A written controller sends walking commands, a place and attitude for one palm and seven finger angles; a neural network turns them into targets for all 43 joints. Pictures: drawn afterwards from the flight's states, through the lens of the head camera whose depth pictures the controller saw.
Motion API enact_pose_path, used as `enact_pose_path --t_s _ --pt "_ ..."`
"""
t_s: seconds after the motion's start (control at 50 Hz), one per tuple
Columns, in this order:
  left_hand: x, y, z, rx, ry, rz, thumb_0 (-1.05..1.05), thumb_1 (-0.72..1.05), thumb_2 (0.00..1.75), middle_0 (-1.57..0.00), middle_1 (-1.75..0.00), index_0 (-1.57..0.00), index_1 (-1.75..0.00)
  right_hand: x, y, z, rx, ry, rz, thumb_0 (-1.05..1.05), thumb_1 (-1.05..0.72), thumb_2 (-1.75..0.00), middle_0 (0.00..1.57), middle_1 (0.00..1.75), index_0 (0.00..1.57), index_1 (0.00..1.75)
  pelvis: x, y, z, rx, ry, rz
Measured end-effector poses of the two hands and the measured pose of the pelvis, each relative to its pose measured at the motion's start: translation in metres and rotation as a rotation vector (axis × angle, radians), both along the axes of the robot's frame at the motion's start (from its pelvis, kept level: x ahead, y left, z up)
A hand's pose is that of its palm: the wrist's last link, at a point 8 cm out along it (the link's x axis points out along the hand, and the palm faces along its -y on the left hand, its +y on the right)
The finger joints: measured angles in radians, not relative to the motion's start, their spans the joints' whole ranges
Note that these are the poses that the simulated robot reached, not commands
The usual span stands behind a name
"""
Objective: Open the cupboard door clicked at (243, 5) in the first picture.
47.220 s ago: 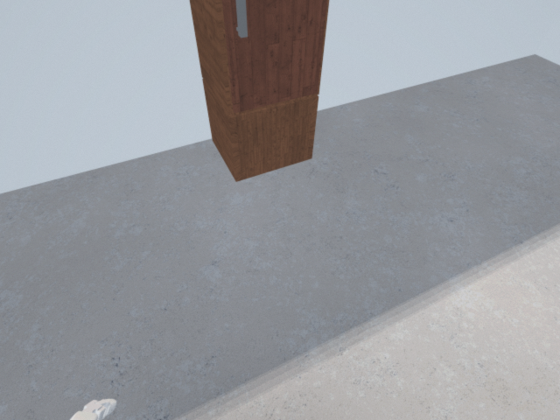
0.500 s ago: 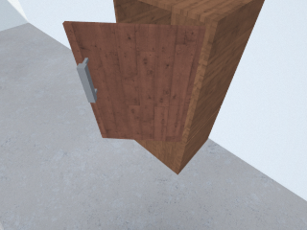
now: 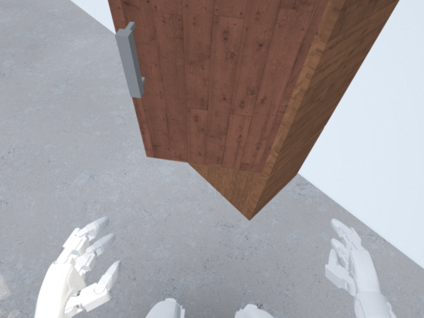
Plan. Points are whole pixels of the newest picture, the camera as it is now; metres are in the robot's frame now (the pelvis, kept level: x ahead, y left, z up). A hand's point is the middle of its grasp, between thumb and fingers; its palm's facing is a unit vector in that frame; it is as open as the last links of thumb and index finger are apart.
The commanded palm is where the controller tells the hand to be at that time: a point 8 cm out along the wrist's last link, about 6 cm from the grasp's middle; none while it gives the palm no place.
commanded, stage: raise the hand with hooked fingers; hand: left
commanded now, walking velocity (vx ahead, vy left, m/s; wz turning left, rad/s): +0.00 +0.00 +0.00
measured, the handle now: (134, 61) +0.60 +0.25 +0.13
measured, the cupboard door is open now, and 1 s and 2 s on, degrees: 39 39 39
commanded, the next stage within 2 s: move the hooked fingers beside the handle in 1.62 s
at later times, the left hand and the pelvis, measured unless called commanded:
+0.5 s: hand (70, 220) +0.24 +0.25 +0.09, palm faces +0.06 -0.99 -0.09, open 11.9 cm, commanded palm +0.21 +0.30 +0.09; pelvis +0.00 +0.02 +0.02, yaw +0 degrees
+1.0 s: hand (51, 175) +0.29 +0.28 +0.13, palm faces +0.01 -1.00 -0.06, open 13.9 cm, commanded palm +0.26 +0.34 +0.14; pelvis +0.01 +0.02 +0.04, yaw +0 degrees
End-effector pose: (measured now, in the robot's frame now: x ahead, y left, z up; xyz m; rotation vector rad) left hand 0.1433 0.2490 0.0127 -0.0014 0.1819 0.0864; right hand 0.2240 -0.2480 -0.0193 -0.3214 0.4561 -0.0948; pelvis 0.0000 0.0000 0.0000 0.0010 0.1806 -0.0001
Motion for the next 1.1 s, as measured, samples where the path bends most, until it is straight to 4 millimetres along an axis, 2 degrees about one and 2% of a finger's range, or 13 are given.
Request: enact_pose_path --t_s 0.04,0.08,0.14,0.2,0.24,0.3,0.42,0.48,0.6,0.76,0.84,0.96,1.1 --pt "-0.006 0.012 0.014 0.047 -0.072 0.055 0.01 0.50 0.73 -0.23 -0.56 -0.23 -0.57 0.001 0.010 -0.011 0.003 0.022 0.028 0.01 -0.90 -0.89 0.20 0.30 0.20 0.30 -0.002 0.000 -0.005 -0.013 0.008 0.015" --pt "-0.001 0.018 0.034 0.087 -0.183 0.058 0.01 0.45 0.71 -0.23 -0.59 -0.23 -0.59 -0.002 0.022 -0.025 0.020 0.052 0.053 0.01 -0.90 -0.89 0.20 0.30 0.20 0.30 -0.004 0.002 -0.008 -0.027 0.013 0.029" --pt "0.022 0.012 0.056 0.109 -0.308 -0.043 0.01 0.38 0.68 -0.23 -0.64 -0.23 -0.64 -0.015 0.039 -0.046 0.064 0.103 0.070 0.01 -0.90 -0.89 0.20 0.30 0.20 0.30 -0.009 0.004 -0.012 -0.042 0.017 0.041" --pt "0.054 0.002 0.056 0.092 -0.265 -0.191 0.01 0.31 0.65 -0.24 -0.68 -0.23 -0.68 -0.037 0.051 -0.060 0.121 0.159 0.034 0.01 -0.90 -0.89 0.20 0.30 0.20 0.30 -0.013 0.007 -0.010 -0.042 0.020 0.034" --pt "0.070 0.001 0.049 0.061 -0.161 -0.247 0.00 0.26 0.63 -0.24 -0.71 -0.24 -0.71 -0.054 0.053 -0.062 0.153 0.196 -0.012 0.01 -0.90 -0.89 0.21 0.30 0.20 0.30 -0.013 0.008 -0.005 -0.035 0.018 0.022" --pt "0.078 0.009 0.046 0.018 -0.047 -0.216 0.00 0.19 0.60 -0.25 -0.76 -0.25 -0.76 -0.077 0.048 -0.057 0.170 0.232 -0.088 0.01 -0.90 -0.89 0.21 0.30 0.20 0.30 -0.008 0.011 0.005 -0.024 0.011 0.001" --pt "0.068 0.042 0.077 0.070 -0.145 -0.019 0.00 0.05 0.54 -0.26 -0.85 -0.26 -0.85 -0.100 0.027 -0.045 0.107 0.267 -0.138 0.01 -0.90 -0.89 0.21 0.30 0.20 0.30 0.000 0.015 0.016 -0.020 -0.008 -0.005" --pt "0.067 0.050 0.082 0.101 -0.186 -0.019 0.00 -0.02 0.51 -0.26 -0.89 -0.26 -0.89 -0.099 0.017 -0.042 0.062 0.271 -0.123 0.01 -0.90 -0.89 0.21 0.30 0.20 0.30 0.000 0.018 0.017 -0.026 -0.012 0.007" --pt "0.080 0.047 0.071 0.062 -0.121 -0.137 0.00 -0.16 0.45 -0.27 -0.98 -0.27 -0.98 -0.081 0.010 -0.026 0.017 0.207 -0.124 0.01 -0.90 -0.89 0.20 0.30 0.20 0.30 -0.001 0.022 0.021 -0.031 -0.031 0.010" --pt "0.101 0.072 0.110 0.073 -0.237 -0.060 -0.01 -0.34 0.37 -0.29 -1.10 -0.29 -1.10 -0.054 0.027 -0.004 0.046 0.110 -0.081 0.01 -0.90 -0.89 0.20 0.30 0.20 0.30 0.007 0.023 0.031 -0.031 -0.067 0.007" --pt "0.108 0.082 0.114 0.065 -0.192 -0.061 -0.01 -0.42 0.34 -0.29 -1.15 -0.29 -1.15 -0.046 0.038 -0.004 0.071 0.111 -0.050 0.01 -0.90 -0.89 0.20 0.30 0.20 0.30 0.009 0.024 0.034 -0.030 -0.074 0.011" --pt "0.118 0.087 0.111 0.048 -0.117 -0.084 -0.01 -0.47 0.31 -0.30 -1.18 -0.29 -1.19 -0.046 0.043 -0.007 0.075 0.146 -0.039 0.01 -0.90 -0.89 0.21 0.30 0.20 0.30 0.010 0.024 0.038 -0.029 -0.082 0.011" --pt "0.135 0.099 0.142 0.073 -0.227 -0.060 -0.02 -0.49 0.30 -0.30 -1.19 -0.30 -1.20 -0.057 0.038 -0.010 0.064 0.192 -0.058 0.01 -0.90 -0.89 0.21 0.30 0.20 0.30 0.013 0.022 0.043 -0.027 -0.094 0.009"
